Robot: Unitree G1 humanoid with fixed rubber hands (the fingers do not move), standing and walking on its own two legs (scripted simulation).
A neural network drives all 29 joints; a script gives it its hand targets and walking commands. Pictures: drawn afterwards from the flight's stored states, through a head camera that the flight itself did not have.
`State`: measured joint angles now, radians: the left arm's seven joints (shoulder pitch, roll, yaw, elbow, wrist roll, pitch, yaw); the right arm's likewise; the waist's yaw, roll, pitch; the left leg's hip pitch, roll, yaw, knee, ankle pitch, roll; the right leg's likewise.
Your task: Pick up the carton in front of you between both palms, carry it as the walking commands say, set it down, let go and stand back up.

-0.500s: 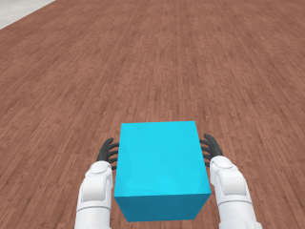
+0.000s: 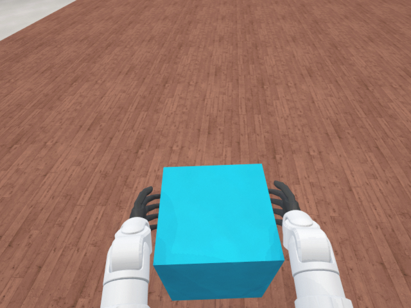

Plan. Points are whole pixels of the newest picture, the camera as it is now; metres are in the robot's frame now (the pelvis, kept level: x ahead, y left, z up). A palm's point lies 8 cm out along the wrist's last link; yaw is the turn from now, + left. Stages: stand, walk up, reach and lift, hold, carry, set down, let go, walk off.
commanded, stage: hold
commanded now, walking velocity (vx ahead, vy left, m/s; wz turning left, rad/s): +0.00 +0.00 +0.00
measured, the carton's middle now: (214, 235) +0.30 +0.00 -0.04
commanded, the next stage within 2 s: set down in 0.54 s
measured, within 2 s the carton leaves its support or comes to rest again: neither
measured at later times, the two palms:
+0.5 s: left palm (134, 238) +0.25 +0.15 +0.05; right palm (297, 233) +0.25 -0.15 +0.05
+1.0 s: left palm (145, 232) +0.31 +0.15 -0.03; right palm (279, 229) +0.30 -0.14 -0.03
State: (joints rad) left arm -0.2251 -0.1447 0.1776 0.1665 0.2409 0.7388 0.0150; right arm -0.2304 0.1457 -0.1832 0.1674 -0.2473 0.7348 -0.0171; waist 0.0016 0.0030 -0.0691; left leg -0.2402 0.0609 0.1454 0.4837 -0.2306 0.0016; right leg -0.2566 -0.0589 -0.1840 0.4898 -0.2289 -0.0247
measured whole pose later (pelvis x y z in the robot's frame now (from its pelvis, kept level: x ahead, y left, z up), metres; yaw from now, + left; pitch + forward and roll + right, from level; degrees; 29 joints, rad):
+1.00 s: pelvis -0.04 +0.01 -0.02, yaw +1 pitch +4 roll +0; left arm -0.59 -0.18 0.52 0.60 0.46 0.40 -0.05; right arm -0.57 0.21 -0.54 0.55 -0.47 0.41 0.03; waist -0.02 0.00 0.11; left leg -0.46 -0.05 -0.07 0.66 -0.27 0.00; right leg -0.47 0.04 0.06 0.65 -0.26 0.00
